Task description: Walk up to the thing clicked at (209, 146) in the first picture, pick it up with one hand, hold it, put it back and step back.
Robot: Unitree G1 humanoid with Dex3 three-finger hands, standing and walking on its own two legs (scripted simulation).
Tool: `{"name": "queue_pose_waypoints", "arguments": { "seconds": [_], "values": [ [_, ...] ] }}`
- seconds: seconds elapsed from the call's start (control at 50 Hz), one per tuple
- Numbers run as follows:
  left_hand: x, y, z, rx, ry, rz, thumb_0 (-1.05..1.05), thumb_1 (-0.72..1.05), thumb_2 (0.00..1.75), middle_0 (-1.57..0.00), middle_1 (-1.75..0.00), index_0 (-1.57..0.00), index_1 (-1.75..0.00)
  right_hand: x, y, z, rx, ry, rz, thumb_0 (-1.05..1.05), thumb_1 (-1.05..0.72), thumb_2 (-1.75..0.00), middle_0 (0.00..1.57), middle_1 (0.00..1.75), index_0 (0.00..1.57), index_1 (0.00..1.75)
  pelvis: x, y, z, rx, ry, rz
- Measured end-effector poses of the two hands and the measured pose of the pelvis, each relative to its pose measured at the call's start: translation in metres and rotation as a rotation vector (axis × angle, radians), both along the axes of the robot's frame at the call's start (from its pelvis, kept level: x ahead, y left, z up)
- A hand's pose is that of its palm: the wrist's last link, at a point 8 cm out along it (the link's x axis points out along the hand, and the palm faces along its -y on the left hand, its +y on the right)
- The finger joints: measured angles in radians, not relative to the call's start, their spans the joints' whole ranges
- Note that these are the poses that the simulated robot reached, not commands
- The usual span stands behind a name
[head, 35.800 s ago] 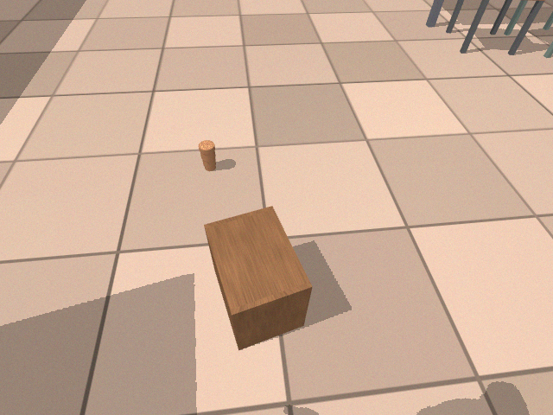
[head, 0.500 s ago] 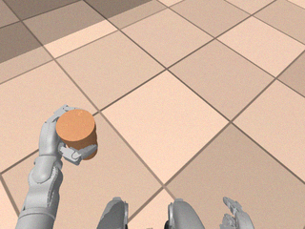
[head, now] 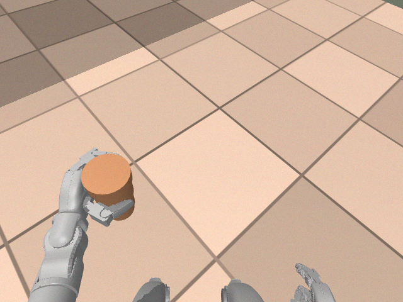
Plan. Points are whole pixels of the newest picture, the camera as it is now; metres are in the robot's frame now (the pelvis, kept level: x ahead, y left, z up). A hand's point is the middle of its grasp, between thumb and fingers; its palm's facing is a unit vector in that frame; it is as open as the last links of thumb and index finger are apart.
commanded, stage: lift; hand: left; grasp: from the side
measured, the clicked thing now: (114, 192) +0.33 +0.17 +0.01
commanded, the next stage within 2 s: hold in 0.16 s
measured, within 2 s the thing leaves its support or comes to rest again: neither
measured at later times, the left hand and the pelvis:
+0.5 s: hand (108, 181) +0.33 +0.17 +0.05, palm faces +0.05 -1.00 -0.03, open 10.7 cm; pelvis +0.01 +0.00 +0.02, yaw +0 degrees
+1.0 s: hand (108, 177) +0.33 +0.17 +0.06, palm faces +0.05 -1.00 -0.03, open 10.6 cm; pelvis +0.02 +0.00 +0.03, yaw +0 degrees
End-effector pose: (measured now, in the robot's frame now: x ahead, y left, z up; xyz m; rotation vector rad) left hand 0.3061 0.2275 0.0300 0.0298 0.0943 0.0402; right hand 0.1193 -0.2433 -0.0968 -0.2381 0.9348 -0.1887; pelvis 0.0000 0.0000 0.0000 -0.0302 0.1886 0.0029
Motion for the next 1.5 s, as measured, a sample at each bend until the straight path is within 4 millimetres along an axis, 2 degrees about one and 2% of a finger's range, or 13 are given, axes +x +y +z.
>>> {"name": "queue_pose_waypoints", "arguments": {
  "seconds": [0.38, 0.9, 1.36, 1.5],
  "values": [
    [0.002, -0.002, 0.016, -0.008, -0.015, 0.005, -0.03, -0.5, 1.12, -0.71, -1.07, -0.69, -1.06, 0.002, 0.003, 0.012, 0.006, 0.001, -0.004, 0.01, -0.92, -0.9, 0.2, 0.3, 0.2, 0.3, 0.006, 0.002, 0.013, 0.004, -0.047, -0.003],
    [0.004, -0.005, 0.033, 0.0, -0.025, 0.008, -0.02, -0.47, 1.09, -0.71, -1.06, -0.68, -1.06, 0.016, 0.002, 0.024, 0.015, -0.021, 0.005, 0.01, -0.92, -0.9, 0.2, 0.3, 0.2, 0.3, 0.015, 0.001, 0.024, 0.007, -0.081, -0.001],
    [-0.007, -0.01, 0.034, -0.017, -0.027, 0.004, -0.02, -0.47, 1.09, -0.71, -1.06, -0.68, -1.06, 0.011, -0.002, 0.026, 0.016, -0.019, 0.008, 0.01, -0.92, -0.91, 0.2, 0.3, 0.2, 0.3, 0.011, -0.002, 0.027, 0.011, -0.098, 0.0],
    [-0.006, -0.006, 0.039, -0.002, -0.045, 0.013, -0.02, -0.47, 1.09, -0.71, -1.06, -0.68, -1.06, 0.01, 0.001, 0.027, 0.02, -0.029, 0.011, 0.01, -0.92, -0.91, 0.2, 0.3, 0.2, 0.3, 0.007, -0.002, 0.027, 0.012, -0.109, 0.003]
  ]
}}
